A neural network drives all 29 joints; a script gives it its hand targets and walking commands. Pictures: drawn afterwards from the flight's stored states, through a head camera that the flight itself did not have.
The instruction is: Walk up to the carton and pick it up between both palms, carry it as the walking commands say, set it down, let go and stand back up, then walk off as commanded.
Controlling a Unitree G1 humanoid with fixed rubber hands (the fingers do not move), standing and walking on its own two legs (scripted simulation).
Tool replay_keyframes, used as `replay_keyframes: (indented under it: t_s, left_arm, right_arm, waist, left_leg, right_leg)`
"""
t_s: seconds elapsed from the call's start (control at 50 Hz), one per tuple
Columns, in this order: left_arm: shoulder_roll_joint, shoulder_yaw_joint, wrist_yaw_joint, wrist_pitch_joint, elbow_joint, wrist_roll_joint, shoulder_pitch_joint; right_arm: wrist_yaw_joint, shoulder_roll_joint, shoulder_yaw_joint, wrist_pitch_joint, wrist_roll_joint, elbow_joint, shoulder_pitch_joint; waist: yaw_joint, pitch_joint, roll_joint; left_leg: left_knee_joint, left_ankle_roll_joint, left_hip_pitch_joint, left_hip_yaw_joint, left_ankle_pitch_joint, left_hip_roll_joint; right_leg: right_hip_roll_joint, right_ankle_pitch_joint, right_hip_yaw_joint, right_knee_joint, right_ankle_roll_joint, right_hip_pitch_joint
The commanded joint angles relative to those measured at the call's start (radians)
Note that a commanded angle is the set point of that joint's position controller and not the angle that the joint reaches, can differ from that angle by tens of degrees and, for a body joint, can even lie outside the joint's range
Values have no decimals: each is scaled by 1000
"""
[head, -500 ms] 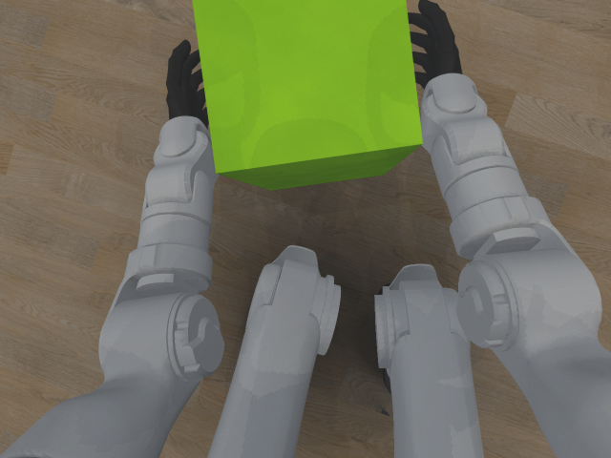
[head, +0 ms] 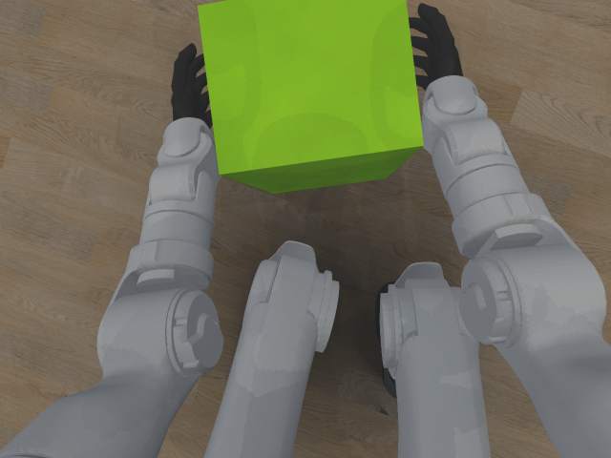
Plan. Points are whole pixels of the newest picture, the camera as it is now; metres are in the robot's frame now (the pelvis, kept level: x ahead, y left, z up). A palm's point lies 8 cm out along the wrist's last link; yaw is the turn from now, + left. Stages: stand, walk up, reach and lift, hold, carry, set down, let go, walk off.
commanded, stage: set down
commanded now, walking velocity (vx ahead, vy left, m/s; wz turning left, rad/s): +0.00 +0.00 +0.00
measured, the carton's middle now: (317, 116) +0.49 +0.07 -0.21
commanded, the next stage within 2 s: none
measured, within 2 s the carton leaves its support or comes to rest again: rests again in 0.46 s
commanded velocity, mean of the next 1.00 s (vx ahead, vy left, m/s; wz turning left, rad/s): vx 0.00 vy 0.00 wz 0.00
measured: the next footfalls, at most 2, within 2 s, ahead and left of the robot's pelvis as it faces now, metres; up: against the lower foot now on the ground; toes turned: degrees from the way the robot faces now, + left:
none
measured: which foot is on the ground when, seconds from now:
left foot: down 0.00-1.00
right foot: down 0.00-1.00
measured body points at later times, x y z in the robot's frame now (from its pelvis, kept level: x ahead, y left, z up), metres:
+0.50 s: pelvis +0.00 +0.00 -0.01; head +0.33 +0.01 +0.29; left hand +0.46 +0.22 -0.17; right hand +0.54 -0.06 -0.17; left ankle +0.11 +0.12 -0.35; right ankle +0.11 -0.10 -0.35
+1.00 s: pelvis +0.00 +0.00 -0.01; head +0.33 +0.01 +0.28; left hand +0.46 +0.21 -0.17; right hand +0.54 -0.07 -0.18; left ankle +0.11 +0.12 -0.35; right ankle +0.11 -0.10 -0.35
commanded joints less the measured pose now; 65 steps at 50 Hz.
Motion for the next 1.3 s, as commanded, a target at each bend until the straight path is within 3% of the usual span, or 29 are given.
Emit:
replay_keyframes:
  t_s: [0.0, 0.76, 0.92, 0.98, 1.04, 1.12, 1.28]
  left_arm:
    - [-774, -424, -248, -18, -78, -66, -639]
    - [-635, -327, -242, -52, -12, -34, -615]
    - [-383, -250, -174, -89, 25, -43, -511]
    - [-162, -169, -114, -119, 68, -41, -402]
    - [155, -94, -31, -156, 117, -64, -261]
    - [252, -121, -9, -188, 130, -154, -252]
    - [277, -211, -24, -203, 129, -260, -235]
  right_arm:
    - [182, 885, 271, -53, 56, -111, -505]
    - [199, 739, 223, -76, 43, -30, -485]
    - [141, 463, 191, -99, 65, -26, -442]
    - [90, 214, 150, -114, 72, -16, -381]
    - [19, -116, 117, -132, 95, -22, -292]
    - [9, -160, 157, -131, 147, -39, -306]
    - [25, -205, 188, -139, 185, -59, -257]
  waist:
    - [70, -1064, -53]
    - [64, -913, -62]
    - [76, -914, -65]
    - [79, -900, -68]
    - [86, -913, -79]
    - [90, -948, -95]
    - [42, -960, -75]
  left_leg:
    - [-160, 22, 508, 93, 366, 2]
    - [-115, 32, 427, 86, 324, 21]
    - [-125, 27, 451, 87, 308, 35]
    - [-142, 23, 467, 88, 294, 46]
    - [-168, 18, 483, 88, 288, 67]
    - [-182, 26, 463, 82, 308, 89]
    - [-191, 30, 476, 56, 331, 109]
  right_leg:
    - [11, 248, -46, -154, -37, 492]
    - [-11, 221, -31, -114, -40, 426]
    - [-29, 197, -25, -121, -27, 457]
    - [-44, 179, -19, -138, -20, 485]
    - [-69, 171, -8, -166, -11, 547]
    - [-97, 189, 3, -174, -12, 565]
    - [-126, 191, 1, -166, -24, 541]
